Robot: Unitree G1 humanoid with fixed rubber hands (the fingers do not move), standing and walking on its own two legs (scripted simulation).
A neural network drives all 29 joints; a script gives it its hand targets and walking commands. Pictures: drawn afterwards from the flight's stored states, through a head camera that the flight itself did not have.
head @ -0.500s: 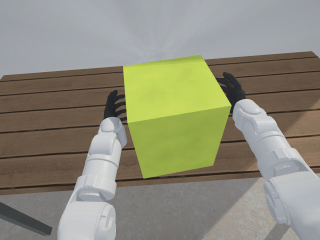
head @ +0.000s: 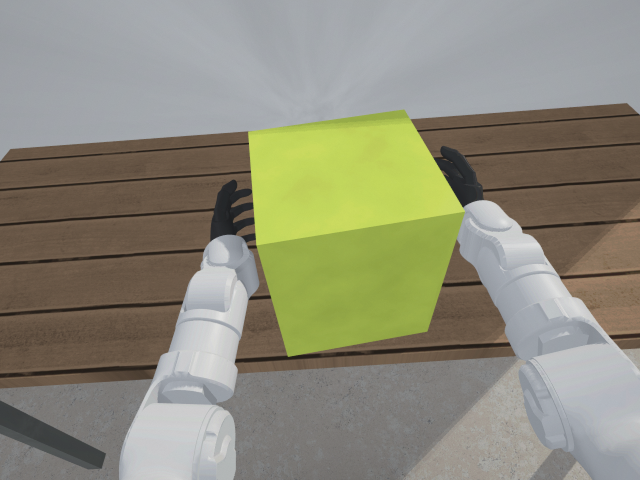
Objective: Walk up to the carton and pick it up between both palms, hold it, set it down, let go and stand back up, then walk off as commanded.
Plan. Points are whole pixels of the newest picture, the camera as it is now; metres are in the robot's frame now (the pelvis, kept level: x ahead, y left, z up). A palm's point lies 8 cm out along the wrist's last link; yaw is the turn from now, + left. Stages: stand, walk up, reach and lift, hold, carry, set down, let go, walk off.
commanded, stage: reach and lift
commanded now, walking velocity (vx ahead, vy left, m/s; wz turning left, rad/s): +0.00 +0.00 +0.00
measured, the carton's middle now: (343, 238) +0.43 +0.00 +0.07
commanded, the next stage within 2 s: none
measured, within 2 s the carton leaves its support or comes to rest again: leaves its support in 1.26 s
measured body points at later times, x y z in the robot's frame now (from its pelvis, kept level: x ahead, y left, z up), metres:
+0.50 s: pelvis +0.00 +0.00 +0.00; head +0.02 -0.01 +0.45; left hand +0.41 +0.15 +0.10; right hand +0.44 -0.15 +0.12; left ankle -0.02 +0.13 -0.74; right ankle +0.04 -0.12 -0.74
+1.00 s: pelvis +0.00 +0.00 +0.00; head +0.02 -0.01 +0.45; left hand +0.41 +0.15 +0.10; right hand +0.44 -0.15 +0.12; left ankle -0.02 +0.13 -0.74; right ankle +0.04 -0.12 -0.74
